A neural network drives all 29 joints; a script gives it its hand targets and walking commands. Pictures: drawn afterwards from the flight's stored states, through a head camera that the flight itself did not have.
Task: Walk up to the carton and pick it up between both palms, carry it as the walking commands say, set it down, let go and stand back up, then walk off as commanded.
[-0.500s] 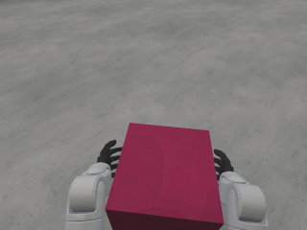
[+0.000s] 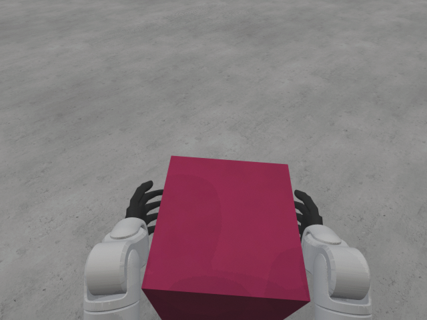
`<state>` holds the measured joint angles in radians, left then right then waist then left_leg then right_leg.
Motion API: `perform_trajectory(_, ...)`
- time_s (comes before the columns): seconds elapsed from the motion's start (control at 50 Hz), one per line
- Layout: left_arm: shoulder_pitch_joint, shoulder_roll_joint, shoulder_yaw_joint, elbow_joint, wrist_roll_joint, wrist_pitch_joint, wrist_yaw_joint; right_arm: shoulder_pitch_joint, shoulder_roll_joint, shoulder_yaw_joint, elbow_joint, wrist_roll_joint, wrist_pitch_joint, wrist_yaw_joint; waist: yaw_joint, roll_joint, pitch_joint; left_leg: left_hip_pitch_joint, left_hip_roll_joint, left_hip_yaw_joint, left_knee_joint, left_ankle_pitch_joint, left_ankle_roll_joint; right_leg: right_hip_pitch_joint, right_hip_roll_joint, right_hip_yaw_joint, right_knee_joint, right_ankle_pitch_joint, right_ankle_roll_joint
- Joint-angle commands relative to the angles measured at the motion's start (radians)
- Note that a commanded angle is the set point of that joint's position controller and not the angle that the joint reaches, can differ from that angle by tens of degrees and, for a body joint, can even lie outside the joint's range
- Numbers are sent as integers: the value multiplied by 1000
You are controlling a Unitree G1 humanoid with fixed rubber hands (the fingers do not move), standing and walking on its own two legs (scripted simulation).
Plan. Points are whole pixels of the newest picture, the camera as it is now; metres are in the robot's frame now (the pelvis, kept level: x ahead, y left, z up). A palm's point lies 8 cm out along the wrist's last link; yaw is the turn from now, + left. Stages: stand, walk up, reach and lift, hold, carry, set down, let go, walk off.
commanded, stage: carry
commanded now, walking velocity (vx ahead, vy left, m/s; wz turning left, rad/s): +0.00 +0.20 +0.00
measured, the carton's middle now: (222, 248) +0.26 +0.01 +0.03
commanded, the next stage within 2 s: none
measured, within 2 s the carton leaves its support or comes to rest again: neither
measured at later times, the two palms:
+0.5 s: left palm (33, 257) +0.21 +0.31 +0.08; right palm (216, 251) +0.23 +0.02 +0.09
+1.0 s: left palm out of the picture +0.17 +0.44 +0.09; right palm (122, 280) +0.18 +0.15 +0.09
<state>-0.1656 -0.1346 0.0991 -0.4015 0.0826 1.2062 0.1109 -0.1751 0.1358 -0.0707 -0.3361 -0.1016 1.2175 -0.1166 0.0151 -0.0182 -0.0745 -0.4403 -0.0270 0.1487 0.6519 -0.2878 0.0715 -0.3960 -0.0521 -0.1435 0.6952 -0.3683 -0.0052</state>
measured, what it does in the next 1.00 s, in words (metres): steps to the left: left foot, then right foot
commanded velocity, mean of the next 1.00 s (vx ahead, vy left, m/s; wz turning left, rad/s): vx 0.00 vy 0.20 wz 0.00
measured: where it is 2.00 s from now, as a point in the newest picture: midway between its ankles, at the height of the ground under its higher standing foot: outside the picture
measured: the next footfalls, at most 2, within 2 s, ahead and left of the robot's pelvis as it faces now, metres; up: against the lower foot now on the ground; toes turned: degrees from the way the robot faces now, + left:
left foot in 0.30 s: +0.03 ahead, +0.24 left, +0.00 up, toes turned +6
right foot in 0.60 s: -0.02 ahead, +0.08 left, +0.00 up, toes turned -9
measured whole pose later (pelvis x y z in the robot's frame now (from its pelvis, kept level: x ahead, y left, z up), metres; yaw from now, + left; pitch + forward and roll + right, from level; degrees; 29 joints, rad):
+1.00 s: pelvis -0.09 +0.28 +0.01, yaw +1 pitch +4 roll +1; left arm -0.15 -0.13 0.12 -0.36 0.10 1.22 0.09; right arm -0.18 0.14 -0.05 -0.27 -0.11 1.23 -0.12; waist -0.02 -0.06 -0.09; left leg -0.39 0.03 0.07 0.60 -0.27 0.00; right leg -0.46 -0.17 -0.07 0.82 -0.53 0.09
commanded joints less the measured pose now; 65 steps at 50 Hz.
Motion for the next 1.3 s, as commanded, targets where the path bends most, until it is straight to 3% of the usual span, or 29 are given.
perform_trajectory(0.0, -404, -909, -696, 23, -417, 29, -302, -483, 890, 665, -86, 363, -12, 244, -2, -259, -299, -227, 79, -109, 284, -248, -61, 412, -522, 541, -309, 746, -167)
perform_trajectory(0.02, -349, -916, -669, 80, -389, 14, -305, -535, 899, 704, -142, 387, -15, 248, 4, -281, -269, -213, 88, -179, 391, -213, -50, 360, -487, 513, -307, 662, -221)
perform_trajectory(0.08, -435, -955, -667, 31, -405, 4, -302, -654, 929, 755, -208, 443, -15, 252, 3, -136, -206, -196, 85, -165, 349, -125, -77, 267, -354, 298, -337, 467, -136)
perform_trajectory(0.18, -407, -904, -658, 0, -372, 12, -274, -604, 913, 753, -187, 450, 6, 253, -5, -298, -233, -38, 54, -81, 91, -139, -99, 234, -294, 147, -275, 593, -98)
perform_trajectory(0.24, -354, -886, -658, 28, -349, 25, -269, -486, 896, 719, -105, 422, 19, 259, -16, -278, -278, 104, 5, -12, -146, -34, -85, 219, -263, 122, -186, 581, -53)
perform_trajectory(0.28, -329, -876, -654, 60, -327, 31, -267, -467, 891, 695, -57, 415, 20, 269, -25, -71, -309, 297, 109, -120, -295, 183, -40, 93, -191, 58, -50, 374, 36)
perform_trajectory(0.3, -380, -875, -666, 42, -335, 30, -268, -454, 887, 679, -30, 409, 14, 274, -35, 209, -303, 399, 302, -367, -321, 525, 25, -105, -82, 2, 105, 29, 95)
perform_trajectory(0.32, -437, -871, -686, 15, -346, 23, -269, -479, 888, 678, -41, 409, 7, 277, -34, 321, -295, 398, 370, -409, -262, 685, 97, -196, -16, 8, 249, -312, 100)
perform_trajectory(0.38, -525, -938, -744, -22, -405, 14, -283, -496, 925, 643, -67, 405, -18, 276, -32, 245, -239, 244, 265, -265, -231, 490, 120, -164, -20, 41, 335, -269, 75)
perform_trajectory(0.46, -595, -945, -781, -114, -454, 14, -269, -502, 924, 628, -112, 399, -29, 262, -26, 300, -294, 310, 262, -250, -232, 422, 134, -168, -22, 37, 281, -178, 52)
perform_trajectory(0.54, -503, -906, -748, -81, -444, 24, -282, -439, 906, 630, -87, 370, -22, 237, 0, 196, -373, 299, 225, -188, -126, 508, 90, 103, -39, 35, -210, 99, 21)
perform_trajectory(0.56, -453, -896, -717, -30, -429, 33, -290, -423, 893, 636, -70, 358, -19, 231, 5, 90, -368, 150, 192, -181, -78, 390, 42, 264, -132, 152, -298, 194, 0)
perform_trajectory(0.58, -420, -884, -696, -4, -416, 32, -295, -419, 896, 648, -62, 350, -14, 227, 3, -172, -341, -67, 110, -130, 51, 146, -25, 405, -353, 427, -352, 420, -55)
perform_trajectory(0.6, -422, -905, -693, 19, -418, 29, -299, -471, 889, 652, -77, 353, -13, 232, -8, -291, -276, -234, 66, -88, 209, -217, -57, 414, -520, 579, -350, 575, -150)
perform_trajectory(0.62, -371, -911, -681, 76, -405, 17, -308, -515, 899, 677, -118, 368, -18, 238, 4, -269, -268, -224, 79, -175, 363, -195, -45, 367, -501, 549, -326, 589, -234)
perform_trajectory(0.68, -447, -962, -684, 20, -419, 1, -304, -670, 932, 756, -230, 446, -23, 246, 2, -133, -213, -194, 83, -179, 354, -99, -69, 285, -362, 309, -328, 497, -151)
perform_trajectory(0.82, -349, -890, -654, 21, -351, 23, -269, -523, 898, 739, -155, 432, 16, 253, -7, -311, -264, 27, 7, -20, -55, -102, -94, 265, -276, 130, -211, 626, -76)
perform_trajectory(0.86, -337, -867, -650, 47, -326, 29, -262, -460, 883, 705, -62, 412, 25, 269, -21, -200, -283, 191, 42, -56, -269, 75, -65, 198, -219, 77, -118, 518, 1)
perform_trajectory(0.9, -404, -884, -670, 20, -337, 23, -263, -476, 897, 688, -34, 418, 11, 278, -27, 212, -308, 373, 298, -352, -262, 675, 32, -58, -77, -4, 94, 81, 104)
perform_trajectory(0.92, -391, -870, -671, 42, -333, 23, -266, -486, 887, 689, -51, 413, 7, 276, -35, 291, -299, 380, 341, -361, -220, 822, 93, -149, -27, 7, 219, -281, 103)
perform_trajectory(0.94, -461, -902, -699, -9, -364, 20, -269, -498, 907, 671, -43, 418, -4, 281, -34, 349, -302, 298, 324, -292, -195, 738, 135, -109, -50, 41, 260, -325, 85)
perform_trajectory(1.06, -595, -936, -770, -104, -447, 10, -272, -481, 919, 623, -89, 386, -32, 262, -29, 294, -305, 301, 258, -261, -214, 435, 131, -128, -24, 36, 229, -180, 47)
perform_trajectory(1.12, -531, -912, -753, -77, -447, 21, -280, -419, 915, 622, -58, 371, -25, 241, -3, 202, -344, 238, 218, -184, -136, 429, 76, 115, -38, 34, -188, 96, 12)
perform_trajectory(1.14, -483, -900, -727, -49, -437, 22, -288, -430, 899, 635, -70, 360, -25, 233, 5, 53, -345, 108, 173, -156, -55, 331, 28, 272, -149, 167, -307, 196, -4)
perform_trajectory(1.16, -477, -896, -718, -37, -442, 22, -295, -439, 911, 646, -74, 362, -25, 227, 0, -200, -322, -103, 90, -108, 82, 76, -41, 403, -391, 470, -354, 517, -63)
perform_trajectory(1.18, -455, -924, -713, -6, -443, 19, -298, -486, 905, 652, -95, 367, -23, 229, -9, -274, -293, -219, 63, -109, 242, -223, -59, 408, -515, 573, -339, 632, -158)
perform_trajectory(1.2, -396, -923, -692, 48, -420, 13, -304, -515, 913, 671, -129, 377, -24, 233, 3, -254, -273, -207, 77, -182, 370, -200, -47, 365, -500, 532, -322, 623, -231)
perform_trajectory(1.22, -414, -937, -697, 38, -419, 8, -303, -559, 922, 693, -168, 398, -25, 238, 1, -219, -244, -206, 93, -206, 402, -167, -48, 324, -463, 470, -328, 571, -222)
perform_trajectory(1.28, -443, -951, -681, -6, -419, -2, -298, -649, 931, 761, -236, 449, -24, 243, -3, -179, -210, -131, 80, -160, 276, -107, -72, 235, -341, 251, -326, 510, -114)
